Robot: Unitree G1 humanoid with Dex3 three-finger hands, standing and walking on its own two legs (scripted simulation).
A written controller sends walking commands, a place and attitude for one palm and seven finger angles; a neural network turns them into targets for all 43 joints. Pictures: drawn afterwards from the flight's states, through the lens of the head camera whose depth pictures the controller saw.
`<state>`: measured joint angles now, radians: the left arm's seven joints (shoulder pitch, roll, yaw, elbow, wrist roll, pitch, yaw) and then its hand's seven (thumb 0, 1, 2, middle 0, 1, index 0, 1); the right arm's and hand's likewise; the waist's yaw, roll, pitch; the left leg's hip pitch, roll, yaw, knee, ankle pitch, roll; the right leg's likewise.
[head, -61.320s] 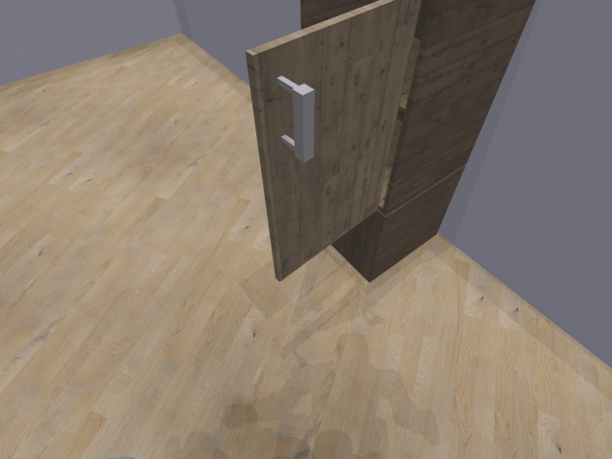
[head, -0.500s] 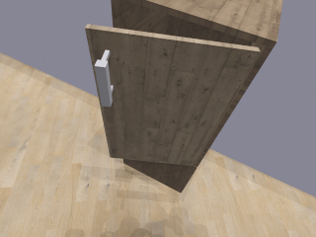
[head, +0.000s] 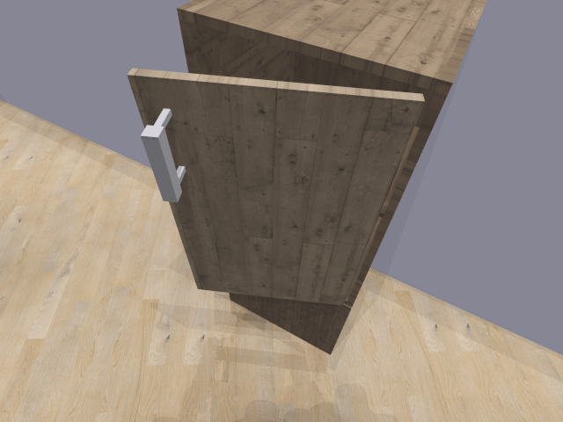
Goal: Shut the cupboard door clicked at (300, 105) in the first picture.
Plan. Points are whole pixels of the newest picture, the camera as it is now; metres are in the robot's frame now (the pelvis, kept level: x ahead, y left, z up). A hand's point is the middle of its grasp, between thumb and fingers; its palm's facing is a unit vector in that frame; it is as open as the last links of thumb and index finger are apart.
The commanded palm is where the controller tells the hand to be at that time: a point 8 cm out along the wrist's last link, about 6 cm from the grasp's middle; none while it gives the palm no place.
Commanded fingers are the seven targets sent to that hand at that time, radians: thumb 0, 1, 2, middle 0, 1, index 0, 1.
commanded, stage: come to a stop and stand still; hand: left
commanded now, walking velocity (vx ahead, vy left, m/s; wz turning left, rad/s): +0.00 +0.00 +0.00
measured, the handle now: (168, 156) +0.44 +0.20 +0.14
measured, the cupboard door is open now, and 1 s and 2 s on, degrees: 22 22 22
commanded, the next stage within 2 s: look again from close up in 0.88 s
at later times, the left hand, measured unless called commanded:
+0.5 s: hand out of the picture +0.04 +0.22 -0.17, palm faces -0.02 -0.96 -0.26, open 7.3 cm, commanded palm none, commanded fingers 0.00 0.90 0.90 -0.20 -0.30 -0.20 -0.30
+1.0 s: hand out of the picture +0.05 +0.19 -0.17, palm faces -0.02 -0.97 -0.23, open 7.3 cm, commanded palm none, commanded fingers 0.00 0.90 0.90 -0.20 -0.30 -0.20 -0.30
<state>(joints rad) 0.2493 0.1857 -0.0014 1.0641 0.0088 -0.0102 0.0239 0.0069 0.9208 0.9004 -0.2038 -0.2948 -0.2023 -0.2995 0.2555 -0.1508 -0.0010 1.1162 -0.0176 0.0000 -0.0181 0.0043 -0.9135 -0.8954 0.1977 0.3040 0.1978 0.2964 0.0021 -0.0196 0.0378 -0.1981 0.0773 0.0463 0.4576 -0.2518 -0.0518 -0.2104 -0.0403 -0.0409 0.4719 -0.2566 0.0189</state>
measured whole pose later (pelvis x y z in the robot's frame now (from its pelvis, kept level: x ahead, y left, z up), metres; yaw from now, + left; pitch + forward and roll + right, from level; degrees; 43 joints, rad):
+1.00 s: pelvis +0.02 +0.00 +0.00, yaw -1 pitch +0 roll +1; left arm 0.21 0.18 -0.01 1.10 0.01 -0.01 0.02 0.00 0.91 0.90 -0.20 -0.30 -0.20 -0.30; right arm 0.21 -0.18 0.00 1.10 -0.02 -0.01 -0.02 0.00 -0.91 -0.90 0.20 0.30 0.20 0.30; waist 0.00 0.01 0.05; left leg -0.15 0.06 0.08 0.44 -0.28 -0.05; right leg -0.20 -0.05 -0.01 0.51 -0.30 0.02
